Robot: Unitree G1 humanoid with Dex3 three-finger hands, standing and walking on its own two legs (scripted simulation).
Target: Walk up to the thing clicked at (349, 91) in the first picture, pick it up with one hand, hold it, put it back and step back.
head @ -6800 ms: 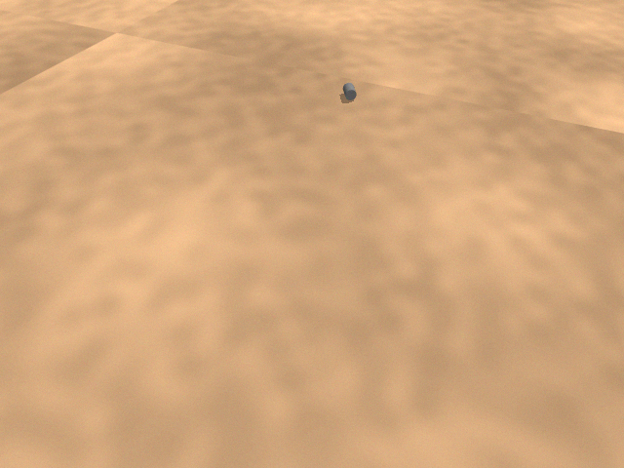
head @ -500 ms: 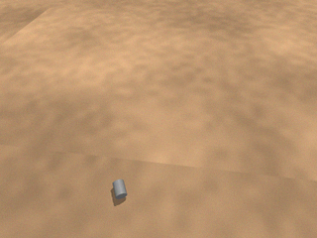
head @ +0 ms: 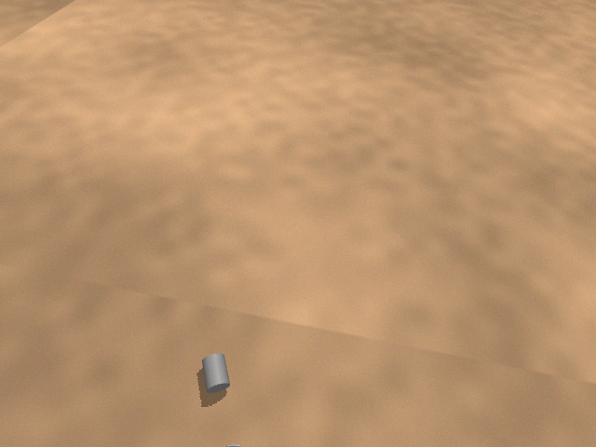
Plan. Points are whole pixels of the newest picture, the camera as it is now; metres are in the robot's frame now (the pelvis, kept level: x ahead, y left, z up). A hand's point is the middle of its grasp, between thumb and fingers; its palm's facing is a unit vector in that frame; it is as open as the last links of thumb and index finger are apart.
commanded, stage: walk up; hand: left
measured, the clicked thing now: (215, 372) +0.45 +0.24 -0.72
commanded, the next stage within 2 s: none
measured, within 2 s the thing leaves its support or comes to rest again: neither
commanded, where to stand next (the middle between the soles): +0.07 -0.01 m, yaw +1 degrees
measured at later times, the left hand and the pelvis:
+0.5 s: hand out of the picture +0.10 +0.25 -0.13, palm faces +0.02 -0.94 -0.34, open 7.3 cm; pelvis +0.02 -0.01 +0.02, yaw +1 degrees
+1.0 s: hand out of the picture +0.10 +0.25 -0.13, palm faces +0.02 -0.95 -0.32, open 7.3 cm; pelvis +0.03 -0.01 +0.03, yaw +1 degrees
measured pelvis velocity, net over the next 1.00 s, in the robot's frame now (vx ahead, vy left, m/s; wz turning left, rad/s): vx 0.03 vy -0.01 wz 0.02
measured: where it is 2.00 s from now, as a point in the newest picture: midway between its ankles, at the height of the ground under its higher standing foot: outside the picture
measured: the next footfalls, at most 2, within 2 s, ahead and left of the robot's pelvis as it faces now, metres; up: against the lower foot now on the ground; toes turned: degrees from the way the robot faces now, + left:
left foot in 1.78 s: -0.02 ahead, +0.11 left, +0.00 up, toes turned +8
